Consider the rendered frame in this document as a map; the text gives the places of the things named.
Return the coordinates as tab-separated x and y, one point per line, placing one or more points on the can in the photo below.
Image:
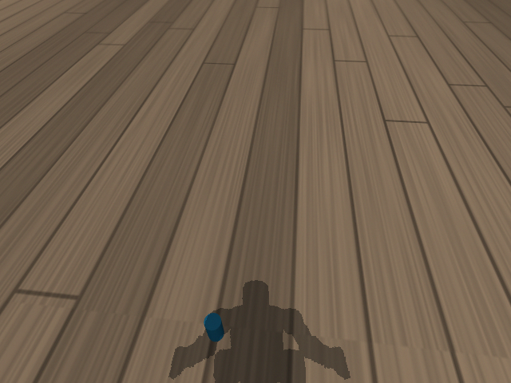
214	327

